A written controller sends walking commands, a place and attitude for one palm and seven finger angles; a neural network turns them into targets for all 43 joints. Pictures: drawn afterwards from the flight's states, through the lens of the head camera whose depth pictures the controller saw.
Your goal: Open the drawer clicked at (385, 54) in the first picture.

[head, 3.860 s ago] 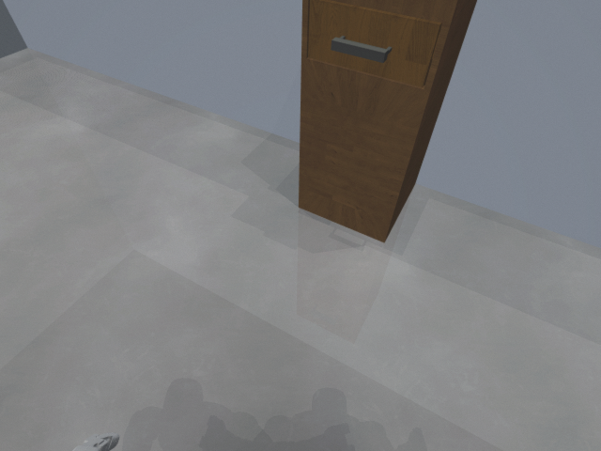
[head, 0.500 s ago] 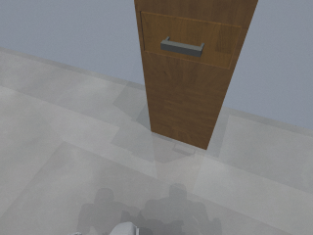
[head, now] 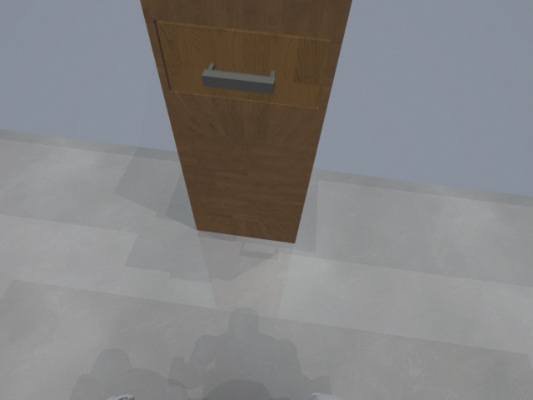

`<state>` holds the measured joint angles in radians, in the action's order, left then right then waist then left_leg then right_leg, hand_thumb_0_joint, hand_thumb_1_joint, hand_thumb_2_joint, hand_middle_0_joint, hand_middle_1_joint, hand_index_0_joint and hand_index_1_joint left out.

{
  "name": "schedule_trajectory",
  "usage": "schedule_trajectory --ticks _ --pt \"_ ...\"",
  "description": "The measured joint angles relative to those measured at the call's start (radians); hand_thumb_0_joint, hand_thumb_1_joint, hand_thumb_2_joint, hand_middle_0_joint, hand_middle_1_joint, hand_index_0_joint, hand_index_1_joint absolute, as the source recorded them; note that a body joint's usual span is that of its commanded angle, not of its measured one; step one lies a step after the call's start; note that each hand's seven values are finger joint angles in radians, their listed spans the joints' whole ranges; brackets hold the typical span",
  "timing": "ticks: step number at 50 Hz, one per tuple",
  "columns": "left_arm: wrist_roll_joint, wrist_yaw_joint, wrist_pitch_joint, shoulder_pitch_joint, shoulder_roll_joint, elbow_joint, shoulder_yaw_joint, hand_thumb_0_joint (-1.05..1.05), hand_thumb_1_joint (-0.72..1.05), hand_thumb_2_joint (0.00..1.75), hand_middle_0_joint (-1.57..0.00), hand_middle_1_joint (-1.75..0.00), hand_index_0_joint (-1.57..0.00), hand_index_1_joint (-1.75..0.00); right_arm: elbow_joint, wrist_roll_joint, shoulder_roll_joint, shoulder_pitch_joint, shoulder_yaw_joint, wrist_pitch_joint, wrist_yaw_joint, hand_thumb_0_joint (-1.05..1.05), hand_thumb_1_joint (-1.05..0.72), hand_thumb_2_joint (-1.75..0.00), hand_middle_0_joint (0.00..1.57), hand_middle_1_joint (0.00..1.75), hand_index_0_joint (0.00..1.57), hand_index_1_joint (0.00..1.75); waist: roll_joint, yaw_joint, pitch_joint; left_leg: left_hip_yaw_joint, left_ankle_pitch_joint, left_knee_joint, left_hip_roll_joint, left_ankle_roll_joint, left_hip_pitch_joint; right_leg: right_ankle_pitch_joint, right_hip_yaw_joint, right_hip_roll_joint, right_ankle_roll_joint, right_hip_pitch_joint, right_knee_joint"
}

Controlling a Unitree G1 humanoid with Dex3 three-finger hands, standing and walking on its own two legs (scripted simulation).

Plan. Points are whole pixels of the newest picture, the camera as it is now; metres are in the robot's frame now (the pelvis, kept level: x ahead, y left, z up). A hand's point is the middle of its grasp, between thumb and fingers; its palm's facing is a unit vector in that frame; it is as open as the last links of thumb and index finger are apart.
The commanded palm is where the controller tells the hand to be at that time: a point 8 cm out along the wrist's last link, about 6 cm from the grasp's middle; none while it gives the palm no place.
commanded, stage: take the last steps up to it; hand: left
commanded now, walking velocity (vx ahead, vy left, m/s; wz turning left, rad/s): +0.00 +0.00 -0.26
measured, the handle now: (240, 76) +0.78 +0.10 +0.03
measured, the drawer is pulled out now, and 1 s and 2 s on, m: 0.00 0.00 0.00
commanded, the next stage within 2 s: come to a stop and stand still in 0.76 s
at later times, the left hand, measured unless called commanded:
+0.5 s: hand out of the picture +0.06 +0.17 -0.19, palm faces -0.01 -0.99 -0.16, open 7.4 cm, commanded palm none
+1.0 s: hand (223, 283) +0.35 +0.10 -0.17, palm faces -0.13 -0.97 -0.22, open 7.4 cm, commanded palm none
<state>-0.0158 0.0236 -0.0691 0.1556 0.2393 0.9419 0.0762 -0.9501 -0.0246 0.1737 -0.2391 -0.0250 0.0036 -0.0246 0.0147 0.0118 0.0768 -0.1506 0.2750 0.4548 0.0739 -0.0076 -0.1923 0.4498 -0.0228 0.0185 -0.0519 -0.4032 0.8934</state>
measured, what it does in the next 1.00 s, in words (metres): walks ahead: right foot, then left foot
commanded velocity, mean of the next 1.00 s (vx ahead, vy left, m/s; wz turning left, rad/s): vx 0.14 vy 0.01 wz -0.05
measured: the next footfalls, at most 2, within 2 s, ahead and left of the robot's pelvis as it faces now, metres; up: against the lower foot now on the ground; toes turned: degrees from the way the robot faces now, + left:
right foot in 0.12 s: +0.02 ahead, -0.13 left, +0.00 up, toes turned -7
left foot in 0.50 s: +0.17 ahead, +0.10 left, +0.00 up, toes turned +3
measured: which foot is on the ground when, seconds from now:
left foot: down 0.00-0.12, up 0.14-0.48, down 0.50-0.92, up 0.94-1.00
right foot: up 0.00-0.10, down 0.12-0.52, up 0.54-0.90, down 0.92-1.00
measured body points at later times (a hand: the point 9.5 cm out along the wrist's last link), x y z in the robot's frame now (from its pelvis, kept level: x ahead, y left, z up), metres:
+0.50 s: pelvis +0.08 -0.01 -0.01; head +0.09 +0.01 +0.44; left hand +0.06 +0.22 -0.17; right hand +0.11 -0.26 -0.15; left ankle +0.13 +0.10 -0.74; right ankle -0.01 -0.12 -0.74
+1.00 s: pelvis +0.23 -0.06 -0.02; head +0.26 -0.09 +0.43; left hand +0.36 +0.15 -0.16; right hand +0.13 -0.25 -0.18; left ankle +0.15 +0.08 -0.71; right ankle +0.27 -0.16 -0.74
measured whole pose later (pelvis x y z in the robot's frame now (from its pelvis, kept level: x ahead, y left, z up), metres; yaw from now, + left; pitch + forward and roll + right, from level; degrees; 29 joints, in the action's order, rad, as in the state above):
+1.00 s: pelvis +0.23 -0.06 -0.02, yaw -7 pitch -1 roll +0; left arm -0.02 -0.01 0.05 0.13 0.14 1.04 0.04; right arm -1.16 0.00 0.13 -0.38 -0.04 0.00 -0.03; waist -0.05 0.05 0.07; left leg -0.08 0.56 0.81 0.08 0.03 -0.20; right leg 0.25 -0.15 0.05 0.05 -0.35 0.62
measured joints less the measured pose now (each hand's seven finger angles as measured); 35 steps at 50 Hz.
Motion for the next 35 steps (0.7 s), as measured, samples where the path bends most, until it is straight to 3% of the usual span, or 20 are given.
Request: schedule_trajectory --ticks 3,6,9,12,16,22,25,28,31,35 --pt "0.002 -0.003 0.005 -0.01 -0.016 0.008 -0.011 0.01 0.91 0.9 -0.2 -0.3 -0.2 -0.3 -0.02 0.0 0.005 -0.014 -0.008 0.004 0.005 0.01 -0.91 -0.9 0.2 0.3 0.2 0.3 -0.019 0.013 0.006 -0.023 0.022 0.032 0.015 0.012 -0.003 -0.02 -0.021 0.004 0.014 0.072 -0.157" --pt "0.0 -0.004 0.03 -0.008 -0.033 0.012 -0.02 0.01 0.91 0.9 -0.2 -0.3 -0.2 -0.3 -0.045 0.006 0.021 -0.039 -0.016 0.011 0.01 0.01 -0.91 -0.9 0.2 0.3 0.2 0.3 -0.042 0.017 -0.002 -0.038 0.073 0.122 0.038 0.033 -0.03 -0.149 -0.042 -0.005 0.049 0.161 -0.355" --pt "-0.001 -0.012 0.056 0.002 -0.063 0.024 -0.03 0.01 0.91 0.9 -0.2 -0.3 -0.2 -0.3 -0.081 0.006 0.041 -0.051 -0.021 0.04 0.011 0.01 -0.91 -0.9 0.2 0.3 0.2 0.3 -0.077 0.022 -0.016 0.038 0.233 0.367 0.033 0.038 -0.125 -0.132 -0.055 -0.026 0.085 0.175 -0.349" --pt "-0.001 -0.02 0.074 0.042 -0.08 0.037 -0.034 0.01 0.9 0.9 -0.2 -0.3 -0.2 -0.3 -0.102 -0.001 0.047 -0.052 -0.027 0.043 0.022 0.01 -0.91 -0.9 0.2 0.3 0.2 0.3 -0.07 0.011 -0.036 0.07 0.18 0.533 0.021 0.041 -0.213 -0.145 -0.046 -0.03 0.091 0.218 -0.408" --pt "-0.003 -0.026 0.092 0.099 -0.08 0.076 -0.033 0.0 0.92 0.9 -0.21 -0.3 -0.2 -0.3 -0.098 -0.004 0.041 -0.043 -0.033 0.025 0.033 0.01 -0.91 -0.9 0.19 0.3 0.19 0.3 -0.053 0.008 -0.056 0.069 0.096 0.504 0.031 0.052 -0.26 -0.163 -0.038 -0.035 0.091 0.269 -0.477" --pt "-0.007 -0.02 0.102 0.179 -0.07 0.14 -0.034 0.01 0.91 0.9 -0.21 -0.3 -0.2 -0.3 -0.086 0.001 0.022 -0.006 -0.03 0.003 0.044 0.01 -0.91 -0.9 0.19 0.3 0.19 0.3 -0.023 -0.02 -0.064 0.061 0.063 0.301 0.026 0.041 -0.229 -0.134 -0.021 -0.039 0.077 0.325 -0.503" --pt "-0.003 -0.018 0.095 0.217 -0.067 0.17 -0.03 0.01 0.91 0.9 -0.21 -0.3 -0.2 -0.3 -0.073 0.004 0.014 0.004 -0.022 -0.026 0.041 0.01 -0.91 -0.9 0.19 0.3 0.19 0.3 -0.009 -0.027 -0.065 0.043 0.0 0.134 0.012 0.027 -0.147 -0.071 -0.012 -0.034 0.058 0.329 -0.438" --pt "0.0 -0.015 0.072 0.227 -0.062 0.193 -0.025 0.01 0.91 0.9 -0.21 -0.3 -0.2 -0.3 -0.065 -0.005 -0.005 0.012 -0.013 -0.056 0.029 0.01 -0.91 -0.9 0.19 0.3 0.19 0.3 0.021 -0.025 -0.058 0.006 0.011 0.161 -0.003 -0.014 -0.127 0.038 0.008 -0.015 0.081 0.213 -0.132" --pt "-0.008 -0.007 0.064 0.206 -0.06 0.197 -0.021 0.01 0.91 0.9 -0.2 -0.3 -0.2 -0.3 -0.07 -0.004 -0.023 -0.02 -0.005 -0.065 0.013 0.01 -0.91 -0.9 0.19 0.3 0.2 0.3 0.02 -0.012 -0.061 -0.01 0.015 0.092 -0.013 -0.016 -0.064 -0.021 -0.012 0.001 0.086 0.066 0.15" --pt "-0.009 -0.004 0.073 0.151 -0.059 0.163 -0.016 0.01 0.91 0.9 -0.2 -0.3 -0.2 -0.3 -0.114 0.002 -0.038 -0.078 0.002 -0.07 0.001 0.01 -0.93 -0.9 0.2 0.3 0.2 0.3 0.017 -0.012 -0.06 -0.019 -0.019 -0.043 -0.031 -0.017 0.032 -0.122 -0.033 0.045 0.059 -0.051 0.165"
